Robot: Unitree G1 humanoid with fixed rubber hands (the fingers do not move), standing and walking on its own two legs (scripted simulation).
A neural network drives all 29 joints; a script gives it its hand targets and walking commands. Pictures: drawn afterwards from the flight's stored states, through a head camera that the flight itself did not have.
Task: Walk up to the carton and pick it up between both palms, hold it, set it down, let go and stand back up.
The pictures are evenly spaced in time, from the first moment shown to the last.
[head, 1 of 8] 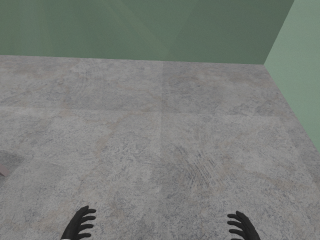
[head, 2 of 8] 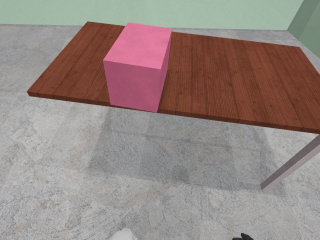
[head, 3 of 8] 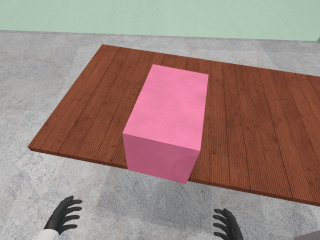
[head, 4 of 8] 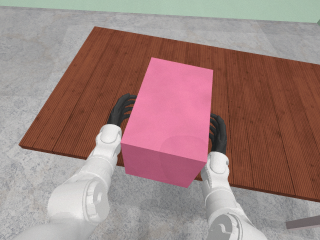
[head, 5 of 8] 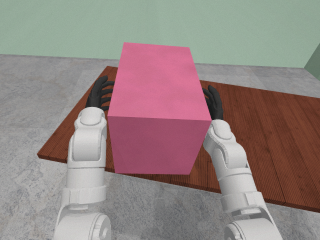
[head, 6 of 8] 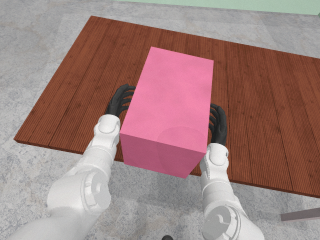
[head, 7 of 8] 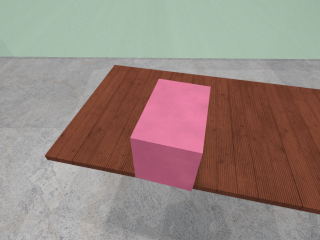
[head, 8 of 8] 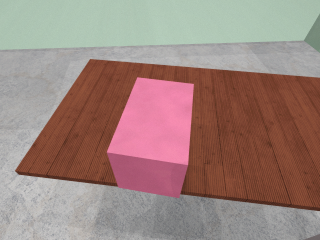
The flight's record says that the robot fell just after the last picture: no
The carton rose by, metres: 0.17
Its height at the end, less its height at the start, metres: +0.00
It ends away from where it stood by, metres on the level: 0.01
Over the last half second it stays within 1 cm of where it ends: yes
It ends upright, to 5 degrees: yes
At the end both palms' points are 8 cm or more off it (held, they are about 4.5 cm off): yes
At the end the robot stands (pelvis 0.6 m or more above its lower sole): yes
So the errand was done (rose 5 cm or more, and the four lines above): yes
